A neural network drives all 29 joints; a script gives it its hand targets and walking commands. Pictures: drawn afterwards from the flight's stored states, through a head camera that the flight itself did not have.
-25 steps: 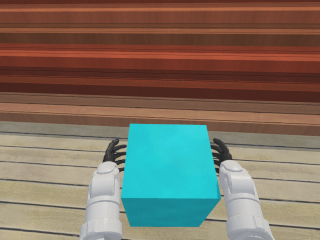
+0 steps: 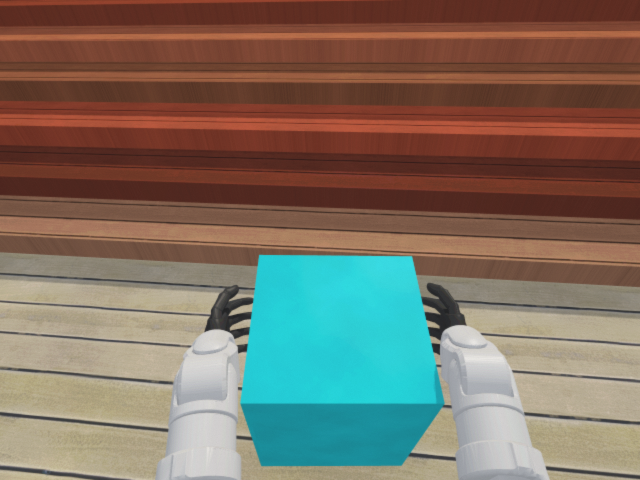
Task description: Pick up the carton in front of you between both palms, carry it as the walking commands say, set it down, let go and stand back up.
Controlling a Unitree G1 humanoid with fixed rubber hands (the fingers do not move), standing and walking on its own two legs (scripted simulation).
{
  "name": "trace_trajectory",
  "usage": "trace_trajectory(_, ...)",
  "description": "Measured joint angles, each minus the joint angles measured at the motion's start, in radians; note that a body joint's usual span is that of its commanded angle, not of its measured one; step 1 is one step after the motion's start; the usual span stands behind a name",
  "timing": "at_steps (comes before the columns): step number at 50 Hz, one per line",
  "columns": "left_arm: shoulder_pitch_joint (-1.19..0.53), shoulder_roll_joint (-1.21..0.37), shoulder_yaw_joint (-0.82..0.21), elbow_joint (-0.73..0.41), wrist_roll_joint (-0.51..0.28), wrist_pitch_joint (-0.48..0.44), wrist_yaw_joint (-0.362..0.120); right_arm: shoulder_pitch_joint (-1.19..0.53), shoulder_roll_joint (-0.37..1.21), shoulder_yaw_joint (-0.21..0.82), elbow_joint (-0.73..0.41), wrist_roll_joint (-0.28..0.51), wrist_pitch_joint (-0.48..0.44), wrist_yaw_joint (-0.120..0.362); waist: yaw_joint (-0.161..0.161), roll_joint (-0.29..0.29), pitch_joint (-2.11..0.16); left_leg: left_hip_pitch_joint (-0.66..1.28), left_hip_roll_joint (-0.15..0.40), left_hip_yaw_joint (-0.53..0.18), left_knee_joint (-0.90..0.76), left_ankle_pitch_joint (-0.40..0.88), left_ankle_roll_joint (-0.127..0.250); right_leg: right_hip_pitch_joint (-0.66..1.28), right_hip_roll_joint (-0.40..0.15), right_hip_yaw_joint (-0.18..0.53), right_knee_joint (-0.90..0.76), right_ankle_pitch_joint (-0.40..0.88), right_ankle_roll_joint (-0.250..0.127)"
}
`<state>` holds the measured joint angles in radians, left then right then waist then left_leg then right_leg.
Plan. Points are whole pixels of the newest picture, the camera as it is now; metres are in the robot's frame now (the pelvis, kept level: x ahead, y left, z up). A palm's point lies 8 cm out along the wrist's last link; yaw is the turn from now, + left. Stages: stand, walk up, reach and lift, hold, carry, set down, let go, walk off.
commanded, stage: hold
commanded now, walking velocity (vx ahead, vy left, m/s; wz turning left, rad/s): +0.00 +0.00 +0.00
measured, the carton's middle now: (333, 365) +0.30 +0.00 -0.04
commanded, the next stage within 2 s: carry in 1.22 s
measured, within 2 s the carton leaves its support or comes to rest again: neither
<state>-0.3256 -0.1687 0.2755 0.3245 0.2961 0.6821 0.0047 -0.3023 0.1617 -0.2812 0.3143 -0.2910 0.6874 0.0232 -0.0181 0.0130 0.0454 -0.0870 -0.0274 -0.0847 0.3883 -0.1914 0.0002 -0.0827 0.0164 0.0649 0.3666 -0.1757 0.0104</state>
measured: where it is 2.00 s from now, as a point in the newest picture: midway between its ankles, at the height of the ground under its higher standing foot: outside the picture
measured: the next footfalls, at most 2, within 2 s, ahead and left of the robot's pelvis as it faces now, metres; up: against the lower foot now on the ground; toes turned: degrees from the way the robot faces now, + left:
right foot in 1.62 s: +0.15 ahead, -0.10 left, +0.00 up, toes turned -10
left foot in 1.98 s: +0.45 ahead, +0.14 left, +0.00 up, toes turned +13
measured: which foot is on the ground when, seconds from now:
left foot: down 0.00-1.00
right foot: down 0.00-1.00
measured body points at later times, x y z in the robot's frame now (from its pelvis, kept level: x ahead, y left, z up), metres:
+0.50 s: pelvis -0.01 +0.00 +0.00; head -0.05 -0.01 +0.45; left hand +0.29 +0.15 +0.04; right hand +0.28 -0.16 +0.03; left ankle +0.02 +0.12 -0.74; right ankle +0.02 -0.13 -0.74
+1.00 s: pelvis -0.01 +0.00 +0.00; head -0.05 +0.00 +0.45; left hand +0.30 +0.15 +0.04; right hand +0.29 -0.15 +0.04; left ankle +0.02 +0.12 -0.74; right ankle +0.02 -0.13 -0.74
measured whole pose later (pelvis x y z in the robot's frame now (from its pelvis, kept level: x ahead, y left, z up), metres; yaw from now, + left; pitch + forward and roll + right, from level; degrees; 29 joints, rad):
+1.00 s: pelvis -0.01 +0.00 +0.00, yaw -1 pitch -8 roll +0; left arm -0.27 -0.15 0.22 0.23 0.29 0.77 0.00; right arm -0.25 0.15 -0.21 0.22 -0.28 0.77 0.02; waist 0.00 0.00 0.04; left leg -0.03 -0.02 -0.07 0.36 -0.18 0.00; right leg -0.04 0.02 0.08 0.34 -0.16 0.01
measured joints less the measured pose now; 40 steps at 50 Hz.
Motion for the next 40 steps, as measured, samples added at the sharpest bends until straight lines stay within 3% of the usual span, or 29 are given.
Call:
trace_trajectory(11,0.081,0.021,-0.084,-0.127,-0.028,0.069,0.002,0.080,-0.018,0.091,-0.123,0.021,0.065,-0.005,0.009,-0.001,-0.021,0.056,0.002,0.006,-0.064,0.025,-0.001,0.050,-0.002,0.008,-0.055,0.022,0.000)
trace_trajectory(40,0.023,0.007,-0.026,-0.071,0.004,0.079,-0.014,0.020,-0.005,0.043,-0.060,0.005,0.075,0.000,0.023,-0.007,0.002,0.041,0.005,0.008,-0.014,0.014,-0.002,0.036,0.005,0.010,-0.010,0.016,-0.002)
